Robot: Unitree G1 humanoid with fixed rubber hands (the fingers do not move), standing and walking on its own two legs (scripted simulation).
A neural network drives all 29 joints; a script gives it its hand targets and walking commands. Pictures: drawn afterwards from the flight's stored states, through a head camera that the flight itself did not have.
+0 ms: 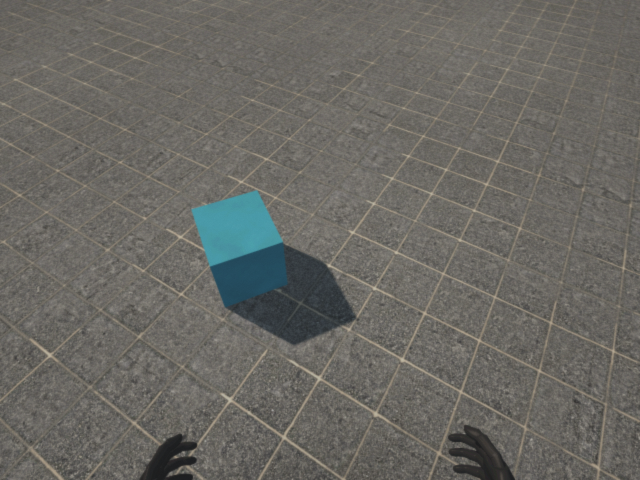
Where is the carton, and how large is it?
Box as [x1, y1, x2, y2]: [191, 190, 287, 306]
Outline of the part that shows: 256,190 191,209 209,265 225,306 287,283 282,241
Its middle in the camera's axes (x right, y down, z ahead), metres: -0.29 +0.04 +1.40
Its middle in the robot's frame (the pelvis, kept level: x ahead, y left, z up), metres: +0.94 +0.27 -0.63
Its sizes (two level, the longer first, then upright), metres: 0.270 0.243 0.255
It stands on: the floor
